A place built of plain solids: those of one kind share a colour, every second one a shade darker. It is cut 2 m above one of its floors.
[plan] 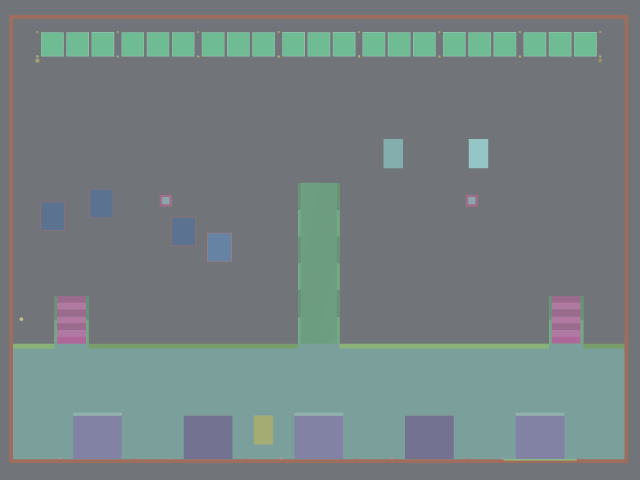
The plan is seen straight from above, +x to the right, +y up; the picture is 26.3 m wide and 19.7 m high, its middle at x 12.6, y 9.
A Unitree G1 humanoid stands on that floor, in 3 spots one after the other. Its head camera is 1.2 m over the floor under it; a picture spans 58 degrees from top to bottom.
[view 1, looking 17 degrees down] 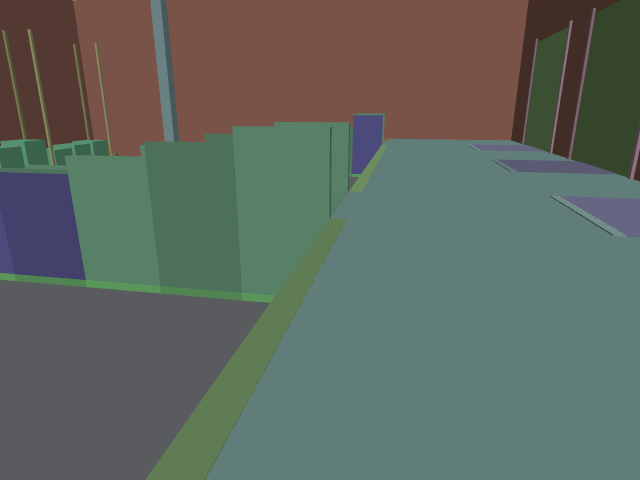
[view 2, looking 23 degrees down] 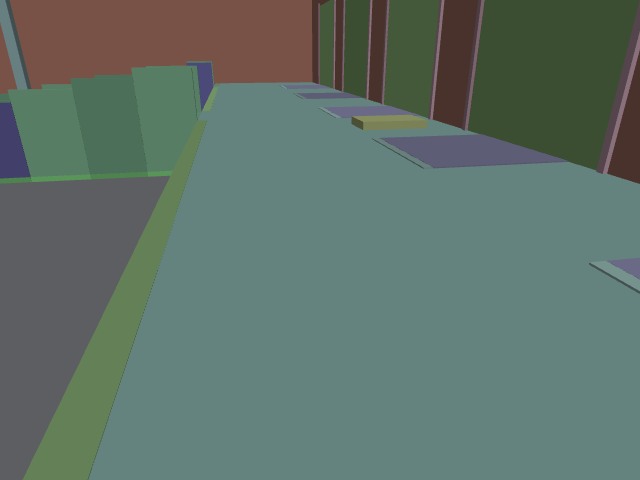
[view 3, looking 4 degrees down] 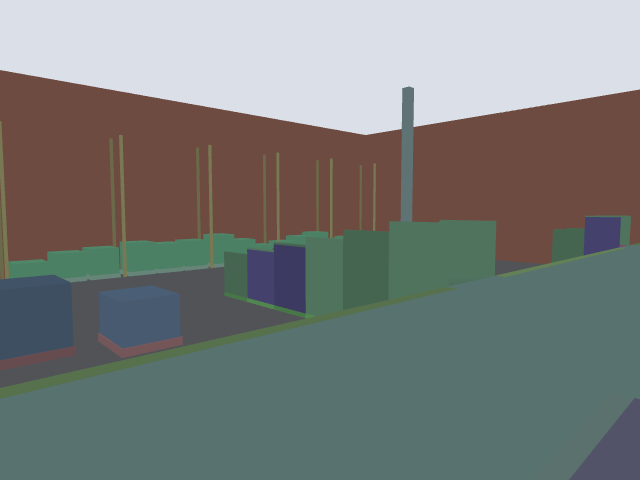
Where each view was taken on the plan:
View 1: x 7.03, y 3.94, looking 11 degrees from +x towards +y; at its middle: south_edge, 4.09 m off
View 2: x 2.40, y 4.03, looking -11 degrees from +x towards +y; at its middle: south_deck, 3.07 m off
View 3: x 5.74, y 1.20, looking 47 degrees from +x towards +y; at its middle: dock_south_cheek_whole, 8.77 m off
